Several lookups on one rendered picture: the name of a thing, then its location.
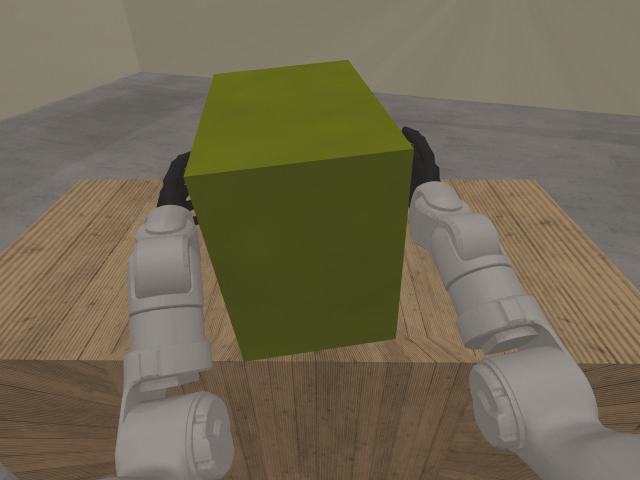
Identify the right robot forearm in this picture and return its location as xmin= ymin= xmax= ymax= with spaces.
xmin=409 ymin=181 xmax=598 ymax=416

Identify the robot left hand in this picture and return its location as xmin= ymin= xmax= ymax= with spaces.
xmin=157 ymin=151 xmax=199 ymax=225

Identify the robot left upper arm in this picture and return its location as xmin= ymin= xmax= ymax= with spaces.
xmin=98 ymin=391 xmax=234 ymax=480

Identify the robot right hand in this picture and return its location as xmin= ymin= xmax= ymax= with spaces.
xmin=402 ymin=127 xmax=441 ymax=208

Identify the carton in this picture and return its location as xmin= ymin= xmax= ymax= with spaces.
xmin=183 ymin=60 xmax=414 ymax=362

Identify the pedestal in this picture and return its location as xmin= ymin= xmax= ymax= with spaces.
xmin=0 ymin=179 xmax=640 ymax=480

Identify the left robot forearm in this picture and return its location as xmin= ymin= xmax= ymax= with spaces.
xmin=115 ymin=205 xmax=213 ymax=477

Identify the robot right upper arm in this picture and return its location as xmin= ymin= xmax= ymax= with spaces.
xmin=469 ymin=344 xmax=640 ymax=480

